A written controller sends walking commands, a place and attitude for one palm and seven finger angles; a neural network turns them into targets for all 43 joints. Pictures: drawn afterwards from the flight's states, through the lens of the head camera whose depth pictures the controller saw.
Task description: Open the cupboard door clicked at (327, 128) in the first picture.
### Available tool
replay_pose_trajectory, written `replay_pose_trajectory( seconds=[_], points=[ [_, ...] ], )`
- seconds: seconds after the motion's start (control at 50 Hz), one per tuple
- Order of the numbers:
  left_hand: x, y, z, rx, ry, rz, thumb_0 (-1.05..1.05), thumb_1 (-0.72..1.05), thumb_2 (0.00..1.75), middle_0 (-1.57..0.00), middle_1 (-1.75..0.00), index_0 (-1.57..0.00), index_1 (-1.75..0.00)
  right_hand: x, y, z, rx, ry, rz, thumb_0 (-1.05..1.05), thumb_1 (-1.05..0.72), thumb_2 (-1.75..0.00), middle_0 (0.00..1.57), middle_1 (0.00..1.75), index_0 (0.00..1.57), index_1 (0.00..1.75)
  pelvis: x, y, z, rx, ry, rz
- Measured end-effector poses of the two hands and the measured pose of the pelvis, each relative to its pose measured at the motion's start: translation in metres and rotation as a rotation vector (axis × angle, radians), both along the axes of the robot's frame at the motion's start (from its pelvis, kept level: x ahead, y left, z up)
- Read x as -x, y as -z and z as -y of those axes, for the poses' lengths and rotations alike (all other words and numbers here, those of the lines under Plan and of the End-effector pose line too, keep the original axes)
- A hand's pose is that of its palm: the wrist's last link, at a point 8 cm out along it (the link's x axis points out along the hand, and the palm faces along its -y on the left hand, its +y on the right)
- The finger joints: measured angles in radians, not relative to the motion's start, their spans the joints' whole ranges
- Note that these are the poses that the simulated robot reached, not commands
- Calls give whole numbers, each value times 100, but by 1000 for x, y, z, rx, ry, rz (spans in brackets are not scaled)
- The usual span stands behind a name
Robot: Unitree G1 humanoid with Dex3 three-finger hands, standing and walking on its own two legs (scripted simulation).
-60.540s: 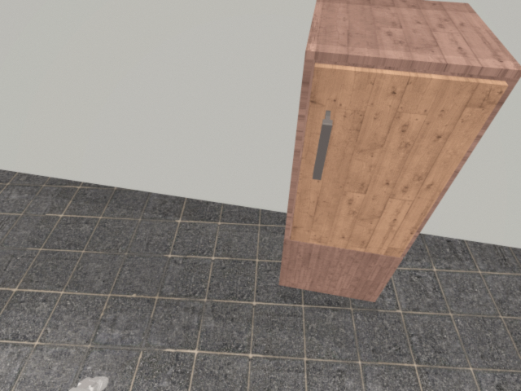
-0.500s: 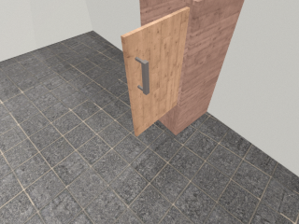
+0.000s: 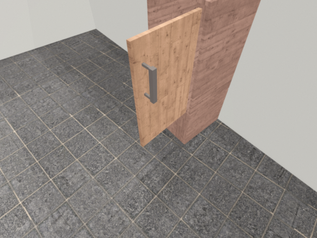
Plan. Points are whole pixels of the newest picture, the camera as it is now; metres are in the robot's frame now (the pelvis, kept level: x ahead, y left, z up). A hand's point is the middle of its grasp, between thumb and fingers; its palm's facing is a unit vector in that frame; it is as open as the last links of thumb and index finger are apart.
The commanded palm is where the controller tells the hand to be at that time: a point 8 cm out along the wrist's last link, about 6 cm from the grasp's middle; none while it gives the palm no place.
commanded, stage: look to check the result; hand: left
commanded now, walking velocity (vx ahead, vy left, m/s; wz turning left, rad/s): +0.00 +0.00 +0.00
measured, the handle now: (149, 83) +0.62 +0.07 +0.02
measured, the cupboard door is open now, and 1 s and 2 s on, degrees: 95 95 95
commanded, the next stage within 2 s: stand and wait in 0.38 s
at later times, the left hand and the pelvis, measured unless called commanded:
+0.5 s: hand out of the picture +0.06 +0.20 -0.17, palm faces -0.01 -0.96 -0.27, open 7.4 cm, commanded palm none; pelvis +0.02 -0.01 +0.00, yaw +0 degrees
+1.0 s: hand out of the picture +0.07 +0.20 -0.16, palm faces -0.01 -0.96 -0.29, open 7.4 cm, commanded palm none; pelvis +0.02 -0.01 +0.00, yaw +0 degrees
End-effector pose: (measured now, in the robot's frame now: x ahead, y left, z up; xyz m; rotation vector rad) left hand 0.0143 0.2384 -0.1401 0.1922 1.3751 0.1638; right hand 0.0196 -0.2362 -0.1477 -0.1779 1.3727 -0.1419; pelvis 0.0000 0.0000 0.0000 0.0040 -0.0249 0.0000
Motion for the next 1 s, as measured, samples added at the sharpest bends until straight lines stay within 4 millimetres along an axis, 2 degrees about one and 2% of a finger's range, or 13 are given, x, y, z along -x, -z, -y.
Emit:
replay_pose_trajectory(
  seconds=[0.2, 0.66, 1.0],
  points=[
    [0, -4, -9, -31, -5, -16, 0, 90, 89, -20, -30, -20, -30, -13, -2, 12, 20, -8, 6, 1, -91, -90, 20, 30, 20, 30, -7, -1, 3, 0, 0, 1],
    [-50, -11, -11, -53, 33, 81, 0, 90, 89, -20, -30, -21, -30, -37, -8, 33, 49, -13, 48, 1, -91, -90, 20, 30, 20, 30, -19, -2, 10, -3, 4, 1],
    [-47, -11, -10, -58, 32, 57, 0, 90, 89, -20, -30, -21, -30, -36, -8, 39, 53, -10, 32, 1, -91, -90, 20, 30, 20, 30, -23, -3, 14, -3, 8, -1]
  ],
)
